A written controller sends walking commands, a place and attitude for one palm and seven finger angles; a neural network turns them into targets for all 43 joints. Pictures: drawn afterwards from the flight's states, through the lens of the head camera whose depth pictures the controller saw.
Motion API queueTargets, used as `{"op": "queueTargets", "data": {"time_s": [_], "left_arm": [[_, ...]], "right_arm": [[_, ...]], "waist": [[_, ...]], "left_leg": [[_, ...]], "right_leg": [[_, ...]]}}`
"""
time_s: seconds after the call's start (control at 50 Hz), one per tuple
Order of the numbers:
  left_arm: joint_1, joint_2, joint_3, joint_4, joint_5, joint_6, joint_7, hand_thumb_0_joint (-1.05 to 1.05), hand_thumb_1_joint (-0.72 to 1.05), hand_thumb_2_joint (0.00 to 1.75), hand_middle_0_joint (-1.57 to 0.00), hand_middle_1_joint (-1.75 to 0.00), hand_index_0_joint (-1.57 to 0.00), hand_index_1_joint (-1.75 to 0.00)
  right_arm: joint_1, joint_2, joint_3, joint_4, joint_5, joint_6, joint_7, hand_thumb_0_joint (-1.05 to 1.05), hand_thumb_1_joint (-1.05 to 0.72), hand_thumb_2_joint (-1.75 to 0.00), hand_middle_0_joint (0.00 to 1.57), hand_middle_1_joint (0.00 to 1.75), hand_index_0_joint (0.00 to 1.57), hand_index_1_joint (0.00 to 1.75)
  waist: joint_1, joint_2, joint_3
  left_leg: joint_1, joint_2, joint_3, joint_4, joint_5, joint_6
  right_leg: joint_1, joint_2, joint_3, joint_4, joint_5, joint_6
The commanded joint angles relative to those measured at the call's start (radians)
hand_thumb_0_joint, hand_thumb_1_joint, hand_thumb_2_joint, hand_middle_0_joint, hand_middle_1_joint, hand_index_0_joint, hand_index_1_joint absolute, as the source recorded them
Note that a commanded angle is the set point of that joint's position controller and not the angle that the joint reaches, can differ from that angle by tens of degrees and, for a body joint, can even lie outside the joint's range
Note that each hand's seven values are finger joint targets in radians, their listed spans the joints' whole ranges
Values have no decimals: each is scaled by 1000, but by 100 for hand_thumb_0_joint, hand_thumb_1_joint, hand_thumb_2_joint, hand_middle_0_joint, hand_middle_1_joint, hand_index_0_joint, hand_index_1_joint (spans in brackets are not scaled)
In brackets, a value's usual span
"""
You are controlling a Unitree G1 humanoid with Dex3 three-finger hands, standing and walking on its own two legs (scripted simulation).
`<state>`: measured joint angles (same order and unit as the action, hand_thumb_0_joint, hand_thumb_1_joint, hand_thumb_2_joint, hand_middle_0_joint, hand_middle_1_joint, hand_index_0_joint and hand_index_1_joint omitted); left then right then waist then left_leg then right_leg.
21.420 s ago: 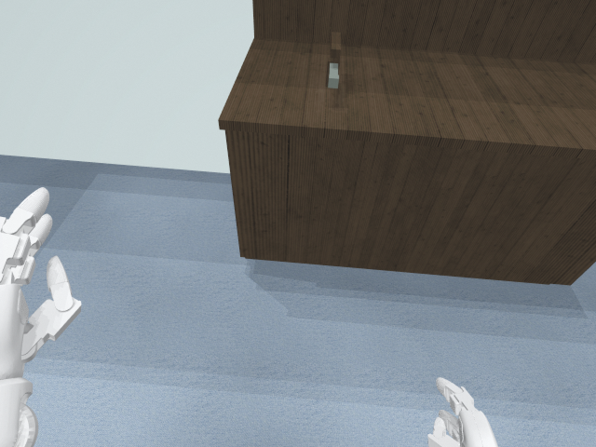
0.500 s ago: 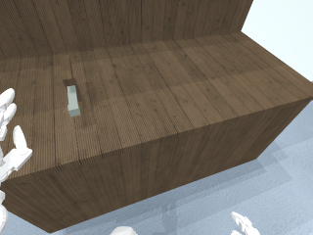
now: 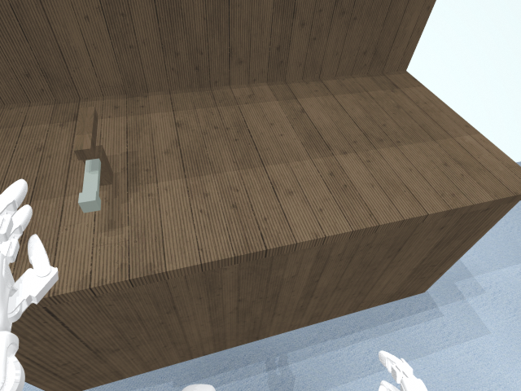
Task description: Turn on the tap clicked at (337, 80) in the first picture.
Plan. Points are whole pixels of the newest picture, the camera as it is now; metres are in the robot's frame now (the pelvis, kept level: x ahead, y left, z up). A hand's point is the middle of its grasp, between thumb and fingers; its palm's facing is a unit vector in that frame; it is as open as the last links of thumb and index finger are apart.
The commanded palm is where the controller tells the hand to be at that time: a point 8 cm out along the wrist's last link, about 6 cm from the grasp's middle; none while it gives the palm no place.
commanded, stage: shuffle to correct the standing spot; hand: left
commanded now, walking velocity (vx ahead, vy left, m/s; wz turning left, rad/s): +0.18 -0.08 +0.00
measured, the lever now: (90, 201) +0.40 +0.35 +0.03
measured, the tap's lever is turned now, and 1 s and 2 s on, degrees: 0 0 0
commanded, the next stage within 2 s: come to a stop and stand still in 0.24 s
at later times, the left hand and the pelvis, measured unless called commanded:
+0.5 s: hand (139, 235) +0.27 +0.19 +0.13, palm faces +0.45 -0.82 -0.37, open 7.4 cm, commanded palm +0.22 +0.21 +0.18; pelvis +0.07 -0.07 +0.01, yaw +0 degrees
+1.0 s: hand (130, 226) +0.27 +0.20 +0.14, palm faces +0.38 -0.86 -0.34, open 7.4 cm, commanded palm +0.23 +0.24 +0.18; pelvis +0.07 -0.04 +0.00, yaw -1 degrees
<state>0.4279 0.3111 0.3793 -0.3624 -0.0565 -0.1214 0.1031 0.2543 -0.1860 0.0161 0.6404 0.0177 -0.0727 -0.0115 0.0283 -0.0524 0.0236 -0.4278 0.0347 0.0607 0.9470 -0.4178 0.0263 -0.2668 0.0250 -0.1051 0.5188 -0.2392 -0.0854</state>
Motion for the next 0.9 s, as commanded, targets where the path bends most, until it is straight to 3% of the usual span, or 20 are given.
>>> {"op": "queueTargets", "data": {"time_s": [0.0,0.02,0.04,0.06,0.08,0.12,0.18,0.22,0.24,0.28,0.3,0.32,0.36,0.4,0.46,0.54,0.62,0.68,0.78,0.88], "left_arm": [[-244,229,10,-507,20,-112,40,0,90,90,-20,-30,-20,-30],[-222,243,24,-544,19,-118,49,0,90,90,-20,-30,-20,-30],[-200,257,48,-582,17,-127,58,0,90,90,-20,-30,-20,-30],[-171,324,89,-609,30,-138,57,0,90,90,-20,-30,-20,-30],[-150,331,121,-604,32,-140,52,0,90,90,-20,-30,-20,-30],[-107,395,200,-579,18,-144,36,0,90,90,-20,-30,-20,-30],[78,314,218,-414,7,-135,22,0,90,90,-20,-30,-20,-30],[131,273,215,-278,-3,-115,11,0,90,90,-20,-30,-20,-30],[131,262,202,-223,-8,-105,4,0,90,90,-20,-30,-20,-30],[109,258,167,-123,-22,-75,4,0,90,90,-20,-30,-20,-30],[41,256,180,-103,-29,-82,4,0,90,90,-20,-30,-20,-30],[39,216,134,-93,-23,-79,-6,0,90,90,-20,-30,-20,-30],[-38,241,126,-160,-15,-83,-4,0,90,90,-20,-30,-20,-30],[-124,201,46,-233,4,-121,10,0,90,90,-20,-30,-20,-30],[-271,271,35,-469,13,-143,55,0,90,90,-20,-30,-20,-30],[-128,325,124,-541,12,-150,93,0,90,90,-20,-30,-20,-30],[20,320,200,-456,-1,-162,78,0,90,90,-20,-30,-20,-30],[178,255,201,-253,-11,-117,37,0,90,90,-20,-30,-20,-30],[161,212,138,-188,-24,-74,16,0,90,90,-20,-30,-20,-30],[-49,235,63,-385,-13,-93,31,0,90,90,-20,-30,-20,-30]], "right_arm": [[-116,-101,-45,-199,-14,-119,-32,0,-90,-90,20,30,20,30],[-102,-119,-55,-202,-15,-127,-30,0,-90,-90,20,30,20,30],[-108,-144,-69,-215,-12,-127,-25,0,-90,-90,20,30,20,30],[-113,-127,-70,-222,0,-123,-22,0,-90,-90,20,30,20,30],[-126,-120,-70,-214,-4,-119,-15,0,-90,-90,20,30,20,30],[-133,-108,-67,-217,-9,-108,-4,0,-90,-90,20,30,20,30],[-93,-123,-76,-219,9,-85,9,0,-90,-90,20,30,20,30],[-60,-134,-83,-229,22,-65,13,0,-90,-90,20,30,20,30],[-51,-131,-84,-226,28,-58,12,0,-90,-90,20,30,20,30],[-73,-117,-82,-237,40,-60,9,0,-90,-90,20,30,20,30],[-49,-130,-88,-207,35,-68,9,0,-90,-90,20,30,20,30],[-43,-143,-95,-200,37,-66,15,0,-90,-90,20,30,20,30],[-128,-130,-63,-185,26,-58,15,0,-90,-90,20,30,20,30],[-135,-118,-43,-162,1,-69,6,0,-90,-90,20,30,20,30],[-175,-110,-41,-180,-1,-119,-15,0,-90,-90,20,30,20,30],[-116,-104,-61,-207,6,-143,-19,0,-90,-90,20,30,20,30],[-134,-134,-72,-241,25,-103,-20,0,-90,-90,20,30,20,30],[-125,-130,-61,-241,40,-67,-13,0,-90,-90,20,30,20,30],[-109,-139,-62,-237,43,-32,-9,0,-90,-90,20,30,20,30],[-159,-131,-35,-229,17,-63,-33,0,-90,-90,20,30,20,30]], "waist": [[-26,137,-105],[-29,260,-114],[-17,457,-110],[-18,478,-107],[-3,370,-118],[-20,394,-94],[-4,309,-133],[1,185,-163],[-1,35,-177],[-26,-373,-172],[-30,-340,-152],[-32,-288,-104],[-29,-63,-2],[-38,43,-23],[-15,9,-54],[2,16,-170],[-9,208,-233],[-11,118,-189],[-42,-132,-156],[-28,13,-95]], "left_leg": [[347,-39,51,-486,118,9],[420,18,-30,-570,151,26],[502,190,-296,-646,181,88],[556,302,-436,-664,331,141],[510,298,-421,-659,463,177],[422,299,-400,-629,488,174],[309,221,-150,-503,528,94],[125,180,-76,-364,382,59],[37,133,-25,-202,287,41],[-268,-41,21,269,-61,-9],[-263,-12,-55,387,-63,-24],[-247,15,-107,416,-14,-28],[-244,43,-85,375,37,-34],[-140,39,-48,169,95,-29],[44,-14,14,-143,114,-12],[190,-46,26,-416,229,0],[379,135,-144,-479,638,65],[263,140,-136,-433,669,50],[145,31,-71,-331,295,-3],[236,51,-120,-464,207,19]], "right_leg": [[-105,-168,180,-129,-239,-65],[-122,-124,155,15,-165,-37],[-251,-38,92,210,-157,9],[-350,-12,69,382,-216,36],[-352,8,91,504,-201,44],[-343,-49,134,493,-188,47],[-115,-49,57,138,-140,37],[168,5,-26,-49,28,45],[288,-2,-7,-107,83,41],[387,-301,475,-198,266,-129],[284,-361,495,-255,206,-149],[177,-337,492,-279,108,-135],[64,-344,442,-258,189,-153],[33,-296,275,-223,344,-106],[29,-304,294,-235,386,-56],[179,-317,284,-109,567,13],[90,-176,152,97,512,101],[135,-134,132,-29,399,98],[169,-253,245,-140,566,48],[19,-213,256,-211,95,51]]}}
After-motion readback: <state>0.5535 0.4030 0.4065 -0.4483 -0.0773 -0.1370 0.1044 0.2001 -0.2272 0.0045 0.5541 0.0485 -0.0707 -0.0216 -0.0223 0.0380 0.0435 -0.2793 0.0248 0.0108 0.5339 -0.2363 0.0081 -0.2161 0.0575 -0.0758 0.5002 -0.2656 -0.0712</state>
